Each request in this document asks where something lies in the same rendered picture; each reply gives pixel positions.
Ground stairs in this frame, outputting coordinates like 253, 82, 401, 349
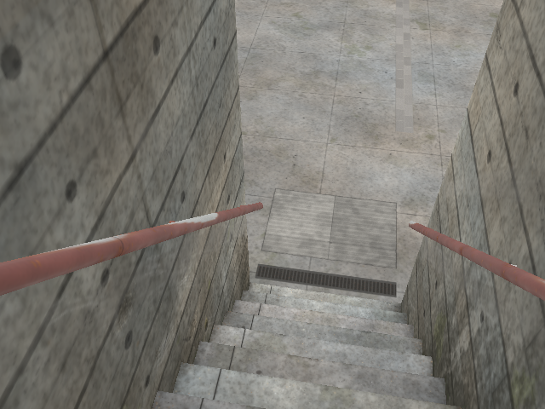
152, 282, 461, 409

